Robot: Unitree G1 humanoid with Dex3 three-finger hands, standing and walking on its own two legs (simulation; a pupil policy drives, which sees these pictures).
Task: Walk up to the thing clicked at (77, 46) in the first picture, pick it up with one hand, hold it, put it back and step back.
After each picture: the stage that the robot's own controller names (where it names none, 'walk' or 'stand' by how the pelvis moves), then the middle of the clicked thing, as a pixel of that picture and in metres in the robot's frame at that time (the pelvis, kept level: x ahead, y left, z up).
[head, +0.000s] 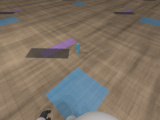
stand; (77, 48) +1.49 +0.30 -0.65
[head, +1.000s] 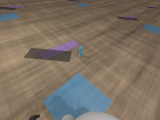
walk; (80, 52) +1.39 +0.16 -0.64
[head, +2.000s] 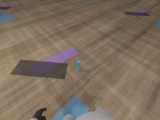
walk; (78, 66) +0.89 +0.17 -0.65
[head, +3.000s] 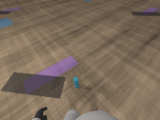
walk; (76, 82) +0.55 +0.20 -0.63
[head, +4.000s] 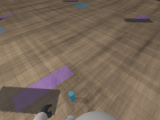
stand; (71, 96) +0.40 +0.21 -0.64
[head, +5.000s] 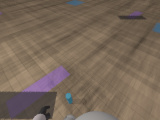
stand; (69, 98) +0.35 +0.23 -0.64
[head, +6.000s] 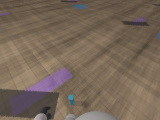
stand; (71, 100) +0.36 +0.19 -0.66
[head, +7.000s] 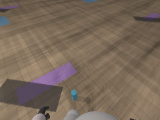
stand; (74, 95) +0.38 +0.17 -0.65
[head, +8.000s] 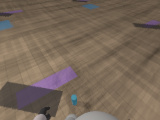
stand; (74, 100) +0.36 +0.15 -0.66
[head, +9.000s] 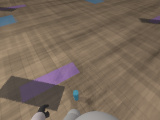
stand; (75, 95) +0.38 +0.15 -0.64
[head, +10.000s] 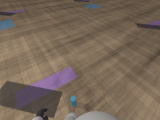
stand; (73, 101) +0.34 +0.17 -0.64
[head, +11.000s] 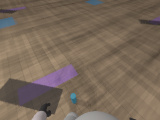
stand; (73, 98) +0.35 +0.17 -0.65
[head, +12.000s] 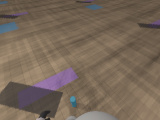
stand; (73, 102) +0.34 +0.18 -0.66
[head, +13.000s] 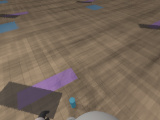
stand; (72, 103) +0.33 +0.19 -0.66
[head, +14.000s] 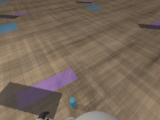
stand; (72, 103) +0.33 +0.19 -0.66
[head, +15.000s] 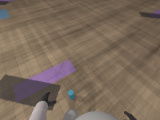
go down; (71, 95) +0.34 +0.19 -0.63
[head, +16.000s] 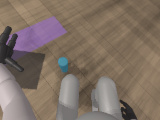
go down; (63, 66) +0.41 +0.20 -0.25
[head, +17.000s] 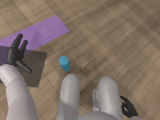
close in; (65, 65) +0.42 +0.19 -0.25
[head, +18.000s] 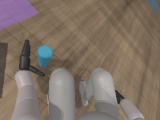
close in; (43, 58) +0.41 +0.22 -0.16
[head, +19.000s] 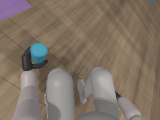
close; (38, 57) +0.40 +0.24 -0.16
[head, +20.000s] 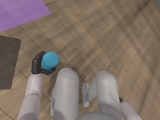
lift; (47, 63) +0.34 +0.25 -0.14
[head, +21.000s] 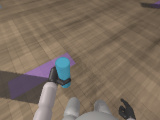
lift; (64, 75) +0.32 +0.17 +0.04
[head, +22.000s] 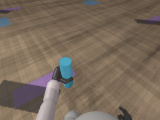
hold; (67, 74) +0.33 +0.16 +0.05
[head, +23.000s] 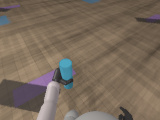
hold; (67, 75) +0.32 +0.16 +0.04
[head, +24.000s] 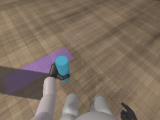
crouch; (63, 70) +0.36 +0.18 -0.02
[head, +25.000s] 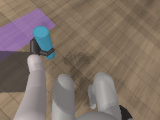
lower; (46, 46) +0.49 +0.23 -0.05
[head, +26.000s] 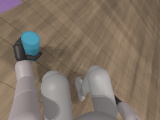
lower; (32, 49) +0.45 +0.25 -0.16
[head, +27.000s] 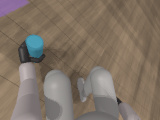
lower; (35, 52) +0.43 +0.25 -0.17
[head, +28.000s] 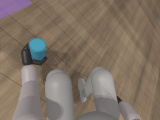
lower; (38, 54) +0.42 +0.24 -0.17
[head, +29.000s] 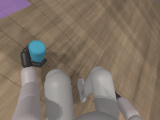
lower; (37, 56) +0.41 +0.24 -0.17
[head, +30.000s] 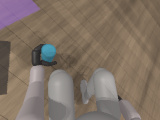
open; (47, 57) +0.41 +0.21 -0.18
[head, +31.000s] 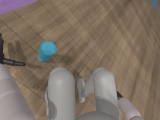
stand; (45, 54) +0.41 +0.22 -0.17
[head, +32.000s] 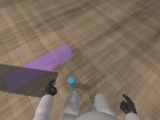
stand; (71, 82) +0.38 +0.17 -0.48
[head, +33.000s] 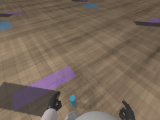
stand; (73, 101) +0.35 +0.17 -0.60
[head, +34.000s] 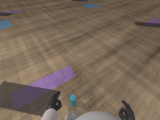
stand; (73, 100) +0.35 +0.16 -0.60
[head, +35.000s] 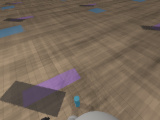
stand; (77, 101) +0.37 +0.16 -0.65
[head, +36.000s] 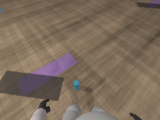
walk; (76, 85) +0.42 +0.13 -0.63
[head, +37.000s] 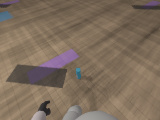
walk; (78, 73) +0.66 +0.18 -0.63
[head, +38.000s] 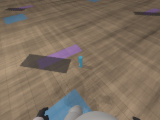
stand; (80, 62) +0.98 +0.22 -0.63
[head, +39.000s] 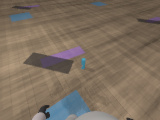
stand; (83, 63) +1.01 +0.13 -0.65
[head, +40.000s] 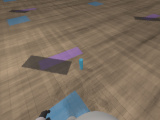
stand; (81, 64) +1.00 +0.17 -0.66
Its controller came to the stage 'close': yes
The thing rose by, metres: 0.68
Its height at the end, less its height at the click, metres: +0.00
